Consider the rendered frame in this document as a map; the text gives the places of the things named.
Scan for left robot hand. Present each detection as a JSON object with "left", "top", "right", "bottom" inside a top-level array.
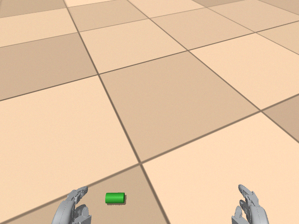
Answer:
[{"left": 51, "top": 186, "right": 92, "bottom": 224}]

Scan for right robot hand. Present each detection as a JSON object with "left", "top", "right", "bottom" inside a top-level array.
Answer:
[{"left": 232, "top": 184, "right": 269, "bottom": 224}]

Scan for can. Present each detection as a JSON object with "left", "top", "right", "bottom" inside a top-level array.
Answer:
[{"left": 105, "top": 193, "right": 125, "bottom": 203}]

